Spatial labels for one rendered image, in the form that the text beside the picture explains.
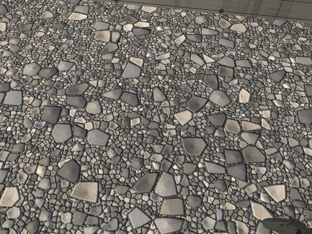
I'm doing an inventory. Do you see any right robot hand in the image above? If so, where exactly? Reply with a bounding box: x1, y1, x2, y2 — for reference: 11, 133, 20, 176
262, 217, 312, 234

